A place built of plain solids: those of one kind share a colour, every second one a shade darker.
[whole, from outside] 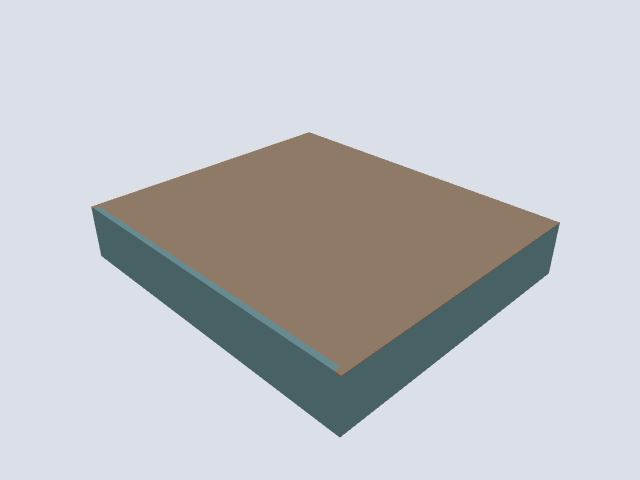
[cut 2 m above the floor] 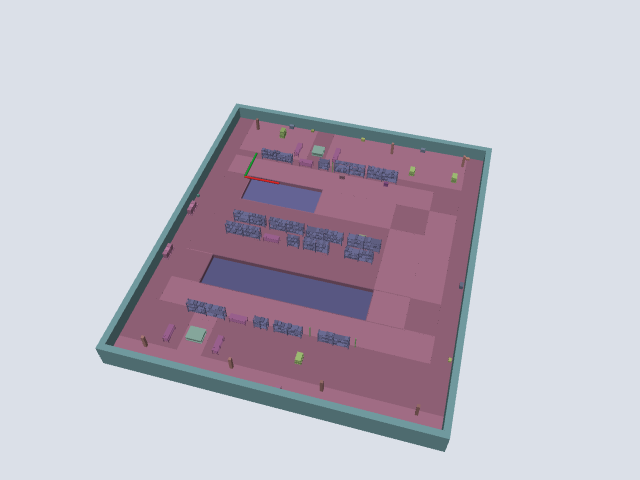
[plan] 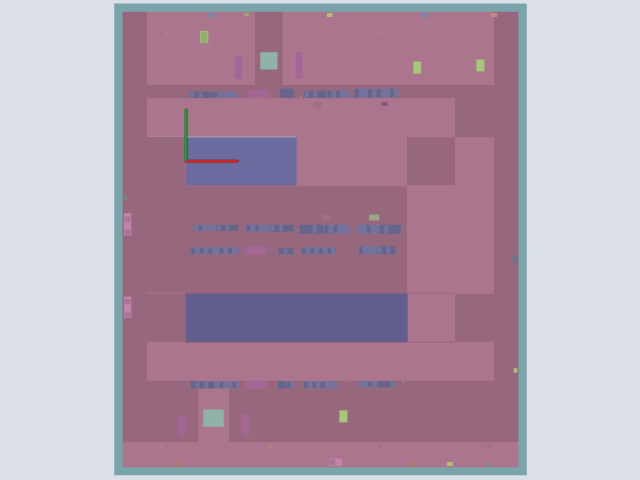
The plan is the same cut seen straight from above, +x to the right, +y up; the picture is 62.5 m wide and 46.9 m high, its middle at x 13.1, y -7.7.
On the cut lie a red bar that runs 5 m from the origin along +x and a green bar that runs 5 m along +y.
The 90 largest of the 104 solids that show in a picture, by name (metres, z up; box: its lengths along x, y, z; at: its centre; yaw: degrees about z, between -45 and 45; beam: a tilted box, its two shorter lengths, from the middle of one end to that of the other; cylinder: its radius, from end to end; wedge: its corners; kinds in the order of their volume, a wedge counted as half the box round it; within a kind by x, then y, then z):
{
 "floor_1": {"box": [2.4, 36.05, 1.4], "at": [-5.0, -3.42, -0.7]},
 "floor_2": {"box": [7.4, 6.0, 1.4], "at": [-2.5, -24.45, -0.7]},
 "floor_3": {"box": [3.7, 4.7, 1.4], "at": [-1.95, -15.3, -0.7]},
 "floor_4": {"box": [3.7, 4.7, 1.4], "at": [-1.95, 0.0, -0.7]},
 "floor_5": {"box": [10.55, 7.15, 1.4], "at": [1.48, 11.03, -0.7]},
 "floor_6": {"box": [3.0, 4.7, 1.4], "at": [2.7, -25.1, -0.7]},
 "floor_7": {"box": [3.0, 1.3, 1.4], "at": [2.7, -22.1, -0.7]},
 "floor_8": {"box": [2.7, 4.7, 1.4], "at": [8.1, 9.8, -0.7]},
 "floor_9": {"box": [2.7, 2.45, 1.4], "at": [8.1, 13.38, -0.7]},
 "floor_10": {"box": [25.4, 3.7, 1.4], "at": [8.9, -11.0, -0.7]},
 "floor_11": {"box": [25.4, 3.0, 1.4], "at": [8.9, -7.65, -0.7]},
 "floor_12": {"box": [25.4, 3.7, 1.4], "at": [8.9, -4.3, -0.7]},
 "floor_13": {"box": [30.1, 3.7, 1.4], "at": [11.25, 4.3, -0.7]},
 "floor_14": {"box": [38.7, 2.45, 1.4], "at": [13.15, -28.68, -0.7]},
 "floor_15": {"box": [33.9, 3.7, 1.4], "at": [13.15, -19.6, -0.7]},
 "floor_16": {"box": [33.9, 1.3, 1.4], "at": [13.15, 6.8, -0.7]},
 "floor_17": {"box": [10.7, 4.7, 1.4], "at": [16.25, 0.0, -0.7]},
 "floor_18": {"box": [28.3, 6.0, 1.4], "at": [18.35, -24.45, -0.7]},
 "floor_19": {"box": [15.4, 0.1, 1.4], "at": [18.6, -2.4, -0.7]},
 "floor_20": {"box": [15.4, 0.1, 1.4], "at": [18.6, 2.4, -0.7]},
 "floor_21": {"box": [20.65, 7.15, 1.4], "at": [19.77, 11.03, -0.7]},
 "floor_22": {"box": [4.7, 10.4, 1.4], "at": [23.95, -7.65, -0.7]},
 "floor_23": {"box": [4.7, 4.7, 1.4], "at": [23.95, 0.0, -0.7]},
 "floor_24": {"box": [4.6, 0.1, 1.4], "at": [24.0, -17.7, -0.7]},
 "floor_25": {"box": [4.6, 4.7, 1.4], "at": [24.0, -15.3, -0.7]},
 "floor_26": {"box": [4.6, 0.1, 1.4], "at": [24.0, -12.9, -0.7]},
 "floor_27": {"box": [3.8, 4.7, 1.4], "at": [28.2, -15.3, -0.7]},
 "floor_28": {"box": [3.8, 3.8, 1.4], "at": [28.2, -11.05, -0.7]},
 "floor_29": {"box": [3.8, 3.0, 1.4], "at": [28.2, -7.65, -0.7]},
 "floor_30": {"box": [3.8, 3.8, 1.4], "at": [28.2, -4.25, -0.7]},
 "floor_31": {"box": [3.8, 4.7, 1.4], "at": [28.2, 0.0, -0.7]},
 "floor_32": {"box": [3.8, 3.8, 1.4], "at": [28.2, 4.25, -0.7]},
 "floor_33": {"box": [2.4, 36.05, 1.4], "at": [31.3, -3.42, -0.7]},
 "wall_1": {"box": [0.8, 44.5, 7.7], "at": [-6.6, -7.65, 2.45]},
 "wall_2": {"box": [40.3, 0.8, 7.7], "at": [13.15, -30.3, 2.45]},
 "wall_3": {"box": [40.3, 0.8, 7.7], "at": [13.15, 15.0, 2.45]},
 "wall_4": {"box": [0.8, 44.5, 7.7], "at": [32.9, -7.65, 2.45]},
 "ceil_hall_1": {"box": [40.3, 46.1, 0.2], "at": [13.15, -7.65, 6.2]},
 "floor_pit_1": {"box": [10.8, 4.7, 0.81], "at": [5.4, 0.0, -0.99]},
 "floor_pit_2": {"box": [21.6, 4.7, 0.77], "at": [10.8, -15.3, -1.01]},
 "floor_band_1": {"box": [0.1, 4.7, 1.4], "at": [-0.05, -15.3, -0.7]},
 "floor_band_2": {"box": [0.1, 4.7, 1.4], "at": [-0.05, 0.0, -0.7]},
 "floor_band_3": {"box": [10.9, 0.1, 1.4], "at": [5.35, 2.4, -0.7]},
 "floor_band_4": {"box": [11.0, 0.1, 1.4], "at": [5.4, -2.4, -0.7]},
 "floor_band_5": {"box": [21.7, 0.1, 1.4], "at": [10.75, -12.9, -0.7]},
 "floor_band_6": {"box": [21.8, 0.1, 1.4], "at": [10.8, -17.7, -0.7]},
 "floor_band_7": {"box": [0.1, 4.8, 1.4], "at": [10.85, 0.05, -0.7]},
 "floor_band_8": {"box": [0.1, 4.8, 1.4], "at": [21.65, -15.25, -0.7]},
 "wall_column_1": {"box": [0.36, 0.36, 6.1], "at": [-2.5, -27.9, 3.05]},
 "wall_column_2": {"box": [0.36, 0.36, 6.1], "at": [8.2, -27.9, 3.05]},
 "wall_column_3": {"box": [0.36, 0.36, 6.1], "at": [18.9, -27.9, 3.05]},
 "wall_column_4": {"box": [0.36, 0.36, 6.1], "at": [29.6, -27.9, 3.05]},
 "rack_1": {"box": [2.21, 0.6, 0.05], "at": [1.5, 6.5, 1.54]},
 "rack_2": {"box": [2.25, 0.7, 0.05], "at": [1.62, -21.85, 1.83]},
 "rack_3": {"box": [2.25, 0.7, 0.05], "at": [1.62, -8.75, 1.88]},
 "rack_4": {"box": [2.1, 0.6, 0.05], "at": [1.85, -6.5, 1.82]},
 "rack_5": {"box": [2.21, 0.6, 0.05], "at": [3.81, 6.5, 1.54]},
 "rack_6": {"box": [2.25, 0.7, 0.05], "at": [3.98, -21.85, 0.33]},
 "rack_7": {"box": [2.25, 0.7, 0.05], "at": [3.98, -21.85, 1.08]},
 "rack_8": {"box": [2.25, 0.7, 0.05], "at": [3.98, -21.85, 1.83]},
 "rack_9": {"box": [2.25, 0.7, 0.05], "at": [3.98, -8.75, 1.88]},
 "rack_10": {"box": [2.25, 0.7, 0.05], "at": [7.03, -6.55, 1.84]},
 "rack_11": {"box": [2.25, 0.7, 0.05], "at": [9.38, -6.55, 1.84]},
 "rack_12": {"box": [2.35, 0.9, 0.05], "at": [12.28, -6.65, 1.58]},
 "rack_13": {"box": [2.1, 0.7, 0.05], "at": [12.65, 6.55, 1.94]},
 "rack_14": {"box": [2.35, 0.9, 0.05], "at": [14.72, -6.65, 1.58]},
 "rack_15": {"box": [2.1, 0.7, 0.05], "at": [14.85, 6.55, 1.94]},
 "rack_16": {"box": [2.05, 0.9, 0.05], "at": [17.52, 6.65, 1.72]},
 "rack_17": {"box": [1.73, 0.8, 0.05], "at": [17.77, -8.7, 1.54]},
 "rack_18": {"box": [2.05, 0.9, 0.05], "at": [17.82, -6.65, 1.79]},
 "rack_19": {"box": [2.05, 0.9, 0.05], "at": [19.68, 6.65, 1.72]},
 "rack_20": {"box": [2.05, 0.9, 0.05], "at": [19.98, -6.65, 1.79]},
 "pallet_1": {"box": [0.64, 1.04, 0.3], "at": [1.77, 12.11, 1.07]},
 "pallet_2": {"box": [0.7, 1.1, 0.36], "at": [15.39, -24.92, 0.63]},
 "pallet_3": {"box": [0.7, 1.1, 0.4], "at": [22.61, 9.15, 0.63]},
 "pallet_4": {"box": [0.7, 1.1, 0.35], "at": [28.77, 9.37, 0.69]},
 "drums_1": {"box": [0.58, 0.58, 0.88], "at": [-5.7, -15.0, 0.56]},
 "drums_2": {"box": [0.7, 2.2, 0.12], "at": [-5.7, -6.19, 0.06]},
 "drums_3": {"box": [1.3, 0.7, 0.12], "at": [14.62, -29.4, 0.06]},
 "workbench_1": {"box": [0.7, 2.0, 0.05], "at": [-0.4, -25.85, 0.88]},
 "workbench_2": {"box": [0.7, 2.2, 0.05], "at": [5.15, 9.15, 0.88]},
 "workbench_3": {"box": [0.7, 2.1, 0.05], "at": [5.8, -25.8, 0.88]},
 "workbench_4": {"box": [2.1, 0.75, 0.05], "at": [6.75, -8.72, 0.88]},
 "workbench_5": {"box": [2.1, 0.75, 0.05], "at": [6.85, -21.88, 0.88]},
 "workbench_6": {"box": [2.0, 0.75, 0.05], "at": [7.1, 6.58, 0.88]},
 "workbench_7": {"box": [0.7, 2.6, 0.05], "at": [11.05, 9.35, 0.88]},
 "trolley_1": {"box": [1.0, 0.6, 0.82], "at": [18.4, -5.5, 0.51]},
 "lifttable_1": {"box": [2.0, 1.7, 0.07], "at": [2.7, -25.1, 0.58]},
 "lifttable_2": {"box": [1.7, 1.7, 0.07], "at": [8.1, 9.8, 0.58]},
 "chest_1": {"box": [0.7, 0.45, 0.55], "at": [2.55, 14.26, 0.28]}
}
